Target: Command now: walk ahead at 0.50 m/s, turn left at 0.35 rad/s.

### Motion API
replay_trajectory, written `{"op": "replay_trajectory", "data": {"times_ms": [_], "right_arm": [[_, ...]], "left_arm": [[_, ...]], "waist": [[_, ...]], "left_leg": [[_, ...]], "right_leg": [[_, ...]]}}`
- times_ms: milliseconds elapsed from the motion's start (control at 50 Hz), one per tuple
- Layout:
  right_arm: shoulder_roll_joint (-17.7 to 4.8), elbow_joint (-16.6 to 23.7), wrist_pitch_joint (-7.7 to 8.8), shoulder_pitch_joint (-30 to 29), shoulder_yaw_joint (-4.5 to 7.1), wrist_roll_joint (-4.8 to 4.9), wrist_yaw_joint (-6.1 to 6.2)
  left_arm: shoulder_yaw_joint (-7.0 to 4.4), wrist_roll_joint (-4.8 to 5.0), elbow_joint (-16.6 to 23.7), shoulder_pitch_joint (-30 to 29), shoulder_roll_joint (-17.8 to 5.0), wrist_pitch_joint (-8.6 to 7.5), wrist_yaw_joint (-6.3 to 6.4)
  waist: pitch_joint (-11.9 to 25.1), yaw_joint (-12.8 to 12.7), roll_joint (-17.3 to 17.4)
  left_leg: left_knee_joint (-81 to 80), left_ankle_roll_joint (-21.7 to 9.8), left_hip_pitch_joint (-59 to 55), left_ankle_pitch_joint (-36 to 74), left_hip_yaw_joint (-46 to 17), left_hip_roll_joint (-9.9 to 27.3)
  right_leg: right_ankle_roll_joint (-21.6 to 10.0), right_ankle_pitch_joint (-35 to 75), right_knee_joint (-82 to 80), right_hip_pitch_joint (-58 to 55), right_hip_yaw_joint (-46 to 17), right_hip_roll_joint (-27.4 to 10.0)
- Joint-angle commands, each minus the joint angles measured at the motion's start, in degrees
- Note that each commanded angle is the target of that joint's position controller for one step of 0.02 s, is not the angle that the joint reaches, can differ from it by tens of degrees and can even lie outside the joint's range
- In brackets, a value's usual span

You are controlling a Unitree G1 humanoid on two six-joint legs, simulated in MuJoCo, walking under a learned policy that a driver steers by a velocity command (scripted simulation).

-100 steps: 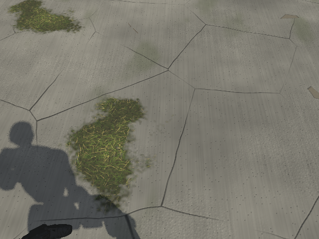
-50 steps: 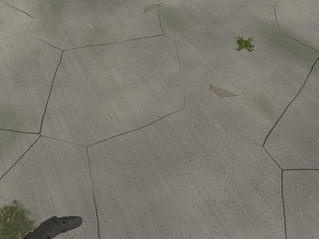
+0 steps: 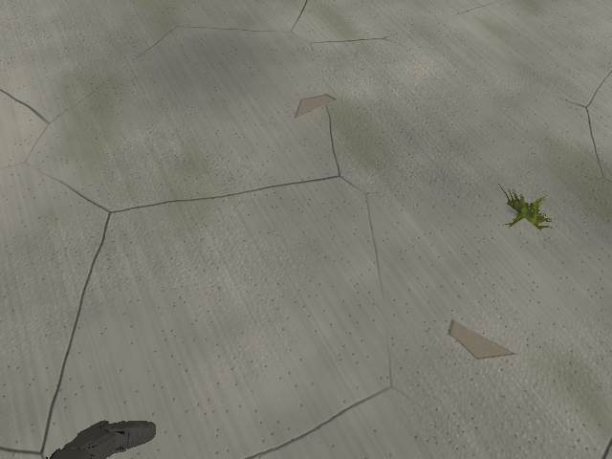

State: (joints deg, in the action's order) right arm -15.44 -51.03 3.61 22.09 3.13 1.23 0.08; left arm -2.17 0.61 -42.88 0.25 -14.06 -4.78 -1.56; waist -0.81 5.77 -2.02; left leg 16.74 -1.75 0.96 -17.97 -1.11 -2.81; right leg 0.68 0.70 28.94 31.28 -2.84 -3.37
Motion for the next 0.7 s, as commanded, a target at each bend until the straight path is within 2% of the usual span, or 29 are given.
{"op": "replay_trajectory", "data": {"times_ms": [20, 40, 60, 80, 100, 120, 140, 160, 180, 220, 260, 340, 400, 460, 500, 520, 540, 560, 580, 600, 620, 640, 660, 680, 700], "right_arm": [[-10.46, 2.51, -0.28, -1.46, 2.55, 0.21, 0.71], [-8.54, 2.84, -0.24, -1.59, 1.87, -0.11, 0.66], [-4.75, 4.83, -0.09, -2.33, 0.50, -1.40, 0.63], [-0.14, 6.09, 0.96, 5.39, -0.75, -0.07, 0.45], [-6.51, 5.06, 1.24, 2.53, 0.76, 1.20, 0.55], [-9.33, 6.49, 1.16, -2.64, 1.73, 1.56, 0.57], [-8.50, 6.80, 0.78, -4.60, 1.82, 1.17, 0.76], [-7.72, 7.21, 0.34, -5.31, 2.02, 0.51, 0.72], [-6.58, 7.26, -0.29, -4.53, 2.13, 0.53, 0.51], [-4.45, 7.78, -1.39, -4.53, 1.93, 0.74, 0.30], [-3.89, 9.10, -2.06, -6.39, 1.87, 0.39, 0.28], [-2.74, 10.83, -1.81, -11.33, 1.23, -0.02, -0.66], [-1.95, 12.78, -1.37, -17.69, 0.45, -0.23, -1.62], [-2.73, 14.84, -1.24, -22.02, 0.27, -0.16, -2.34], [-3.89, 15.55, -1.15, -22.34, 0.55, -0.25, -2.69], [-5.01, 15.17, -1.07, -20.04, 1.09, -0.43, -2.73], [-6.65, 13.12, -0.97, -13.20, 2.22, -0.61, -2.63], [-10.15, 9.89, -1.11, -3.76, 4.09, -0.47, -2.05], [-15.78, 8.47, -1.53, 4.48, 5.63, -0.85, -0.92], [-17.52, 8.85, -1.24, 3.65, 5.14, -0.66, -1.11], [-12.35, 9.24, -0.61, 1.94, 3.68, -0.67, -1.52], [-10.57, 9.27, -0.10, -1.47, 3.11, -0.83, -1.57], [-8.86, 9.57, 0.15, -5.43, 2.64, -0.85, -1.62], [-6.92, 9.89, 0.39, -8.19, 2.12, -1.24, -1.77], [-5.74, 10.02, 0.68, -9.45, 1.83, -1.67, -1.76]], "left_arm": [[-2.54, 0.12, 2.79, 2.04, -7.92, -1.85, -0.09], [-3.82, -0.39, 0.62, 9.88, -10.66, -2.10, 0.42], [-5.00, -1.24, -0.65, 20.48, -15.03, -2.07, 1.05], [-5.66, -1.01, -2.00, 22.60, -17.94, -1.20, 0.91], [-4.26, -0.77, -1.26, 21.67, -11.82, -0.94, 0.96], [-3.30, -0.53, -0.87, 18.20, -8.88, -0.98, 1.15], [-2.70, -0.73, -0.70, 14.23, -7.49, -0.97, 1.10], [-2.30, -0.88, -0.86, 11.67, -5.98, -1.03, 0.98], [-2.15, -1.26, -1.12, 10.19, -5.38, -1.28, 1.01], [-2.48, -1.23, -1.87, 9.20, -5.68, -1.76, 1.15], [-3.03, -1.35, -2.84, 9.85, -7.18, -2.08, 1.48], [-3.51, -1.25, -4.62, 12.03, -8.99, -1.67, 1.89], [-3.78, -0.39, -6.12, 14.72, -10.50, -1.08, 1.83], [-4.20, 0.77, -8.14, 17.67, -11.99, -0.17, 1.62], [-4.47, 1.25, -9.12, 18.12, -12.97, 0.57, 1.59], [-4.55, 1.41, -9.35, 17.49, -13.62, 0.89, 1.66], [-4.40, 1.52, -9.56, 16.42, -13.63, 1.29, 1.77], [-3.63, 0.89, -9.45, 17.24, -11.82, 1.34, 1.99], [-2.14, -0.94, -7.44, 18.43, -7.73, 0.90, 1.90], [-0.62, -0.71, -7.41, 22.54, -3.62, -0.57, 1.32], [-2.16, 1.56, -7.19, 17.12, -9.15, -1.44, 0.92], [-2.38, 2.49, -5.69, 13.14, -9.74, -1.98, 0.83], [-2.34, 1.63, -5.88, 11.97, -9.02, -2.11, 1.34], [-2.68, 0.75, -6.26, 12.17, -8.88, -1.71, 1.60], [-2.69, 0.64, -6.83, 13.85, -8.22, -0.96, 1.50]], "waist": [[0.87, -6.05, 7.72], [6.37, -9.36, 6.66], [15.96, -13.45, -0.29], [22.42, -9.74, -16.53], [18.55, -11.78, -10.12], [11.03, -11.74, -6.73], [7.13, -9.86, -3.64], [4.00, -8.43, -4.12], [2.55, -6.86, -5.35], [0.99, -5.73, -4.55], [-0.10, -5.52, -2.58], [-1.25, -6.95, -1.01], [-3.48, -8.97, -0.16], [-4.74, -9.64, -0.56], [-4.19, -8.52, -1.67], [-2.30, -6.56, -2.57], [1.76, -2.33, -2.43], [7.61, 1.44, -1.00], [15.07, 3.02, 9.32], [22.37, -0.84, 17.65], [18.47, 1.14, 10.51], [10.68, 0.12, 9.75], [7.08, -1.89, 6.29], [4.48, -3.82, 6.71], [4.29, -5.54, 7.79]], "left_leg": [[3.95, -7.73, 2.47, 23.00, -11.33, 14.84], [13.07, -5.96, 6.14, 25.97, -9.16, 11.36], [31.11, -3.41, 16.95, 13.05, -5.52, 6.65], [48.39, -0.22, 37.82, -15.79, -2.01, -0.32], [55.22, -0.13, 43.37, -15.14, -6.99, 3.11], [56.21, -0.52, 45.26, -9.77, -6.25, 5.41], [55.09, -0.23, 43.06, -5.23, -5.17, 7.59], [52.86, 0.08, 41.55, -2.08, -5.23, 8.99], [51.40, 0.27, 38.45, -0.01, -5.45, 10.33], [49.78, 0.90, 37.06, 2.02, -4.72, 10.90], [46.72, 1.71, 38.93, 5.40, -4.98, 11.22], [34.06, 1.85, 38.11, 15.45, -3.69, 10.43], [24.90, 1.03, 36.31, 17.88, -0.62, 9.13], [19.51, -0.42, 36.51, 14.30, 0.58, 8.34], [17.19, -2.05, 34.18, 9.48, 2.05, 7.02], [15.76, -3.12, 29.25, 8.03, 3.53, 5.36], [12.87, -4.48, 18.79, 10.37, 5.51, 2.95], [13.56, -5.91, 3.52, 12.44, 5.03, 1.68], [13.59, -10.89, -15.39, 12.10, -13.77, 14.49], [3.85, -18.62, -23.05, 4.55, -39.71, 25.03], [1.30, -16.49, -19.90, 2.52, -36.65, 23.97], [0.94, -14.21, -12.60, 6.53, -27.52, 21.80], [0.14, -12.56, -5.16, 10.86, -21.33, 19.20], [-1.56, -11.67, 1.00, 15.10, -16.72, 17.16], [-3.53, -11.36, 4.55, 16.34, -14.39, 16.07]], "right_leg": [[-1.97, -3.97, -4.34, -10.13, 1.47, 1.92], [-4.01, -3.46, -3.82, -22.65, 0.82, 0.64], [-7.83, -2.54, -1.58, -39.80, -10.00, -10.57], [-15.99, -12.92, -6.65, -55.91, -33.04, -22.20], [-14.81, -23.57, -10.71, -51.67, -34.95, -20.39], [-12.31, -24.06, -12.12, -44.40, -26.34, -18.38], [-11.05, -19.50, -13.92, -37.10, -20.41, -15.98], [-10.87, -15.82, -15.88, -31.65, -15.96, -14.31], [-10.30, -12.87, -17.73, -27.52, -11.84, -12.88], [-10.60, -7.56, -20.25, -23.98, -6.20, -12.16], [-11.37, -2.84, -21.42, -23.54, -2.25, -12.58], [-10.98, 0.86, -22.32, -24.60, 4.99, -11.14], [-10.83, 0.33, -22.66, -26.17, 7.66, -11.40], [-10.35, 0.99, -20.87, -31.67, 7.62, -13.53], [-9.65, 7.41, -17.62, -34.77, 7.76, -14.79], [-8.89, 16.22, -13.68, -35.24, 8.65, -14.50], [-7.44, 24.83, -5.17, -33.60, 11.04, -12.66], [-5.39, 24.68, 6.72, -26.85, 13.08, -9.70], [-2.01, 3.14, 27.86, -8.94, 14.75, -4.96], [-0.37, -35.20, 42.16, 4.71, 5.37, 3.80], [-1.01, -34.01, 46.93, 10.25, -0.78, 1.11], [-2.10, -29.07, 46.17, 13.17, 0.37, -1.40], [-2.39, -23.86, 42.71, 11.16, 0.65, -3.85], [-2.31, -20.37, 39.41, 8.11, 0.41, -5.29], [-2.22, -17.74, 37.93, 4.52, -0.23, -6.17]]}}
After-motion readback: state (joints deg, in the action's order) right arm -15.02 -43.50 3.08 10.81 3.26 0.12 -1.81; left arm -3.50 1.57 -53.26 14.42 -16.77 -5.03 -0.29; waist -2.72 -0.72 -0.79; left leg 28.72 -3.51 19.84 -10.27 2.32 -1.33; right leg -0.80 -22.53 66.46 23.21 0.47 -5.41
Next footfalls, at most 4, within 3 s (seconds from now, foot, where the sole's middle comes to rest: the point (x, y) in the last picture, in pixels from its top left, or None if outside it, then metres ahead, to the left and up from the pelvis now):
0.04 right None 0.19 -0.14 -0.78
0.56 left None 0.41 0.18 -0.78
1.12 right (264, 334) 0.78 0.04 -0.78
1.66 left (140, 269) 1.00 0.36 -0.78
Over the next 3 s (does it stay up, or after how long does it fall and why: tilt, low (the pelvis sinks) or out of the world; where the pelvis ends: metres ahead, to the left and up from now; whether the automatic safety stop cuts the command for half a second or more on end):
stays up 1.14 0.28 0.00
